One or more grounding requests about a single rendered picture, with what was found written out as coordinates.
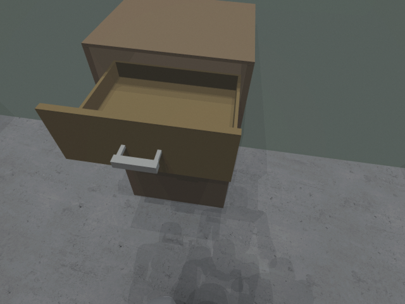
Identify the drawer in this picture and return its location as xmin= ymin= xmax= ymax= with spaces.
xmin=35 ymin=60 xmax=242 ymax=182

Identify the handle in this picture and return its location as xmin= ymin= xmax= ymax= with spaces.
xmin=110 ymin=144 xmax=162 ymax=174

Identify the cabinet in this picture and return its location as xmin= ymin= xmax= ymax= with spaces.
xmin=81 ymin=0 xmax=256 ymax=208

